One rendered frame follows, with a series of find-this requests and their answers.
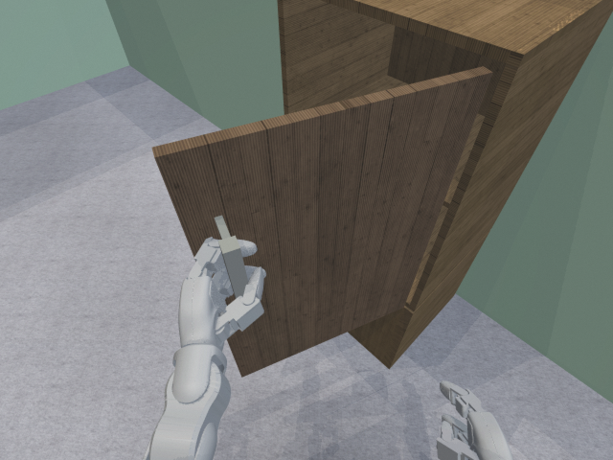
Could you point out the right robot hand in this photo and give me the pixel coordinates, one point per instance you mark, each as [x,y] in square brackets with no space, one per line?
[481,439]

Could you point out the left robot forearm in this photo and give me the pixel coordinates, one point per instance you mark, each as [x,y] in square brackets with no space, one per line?
[196,395]

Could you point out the handle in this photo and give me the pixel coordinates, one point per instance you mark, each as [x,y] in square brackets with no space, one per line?
[232,257]

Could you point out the cupboard door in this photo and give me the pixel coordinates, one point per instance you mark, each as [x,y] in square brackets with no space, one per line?
[340,199]

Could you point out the left robot hand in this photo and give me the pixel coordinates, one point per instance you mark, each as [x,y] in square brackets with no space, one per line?
[202,297]

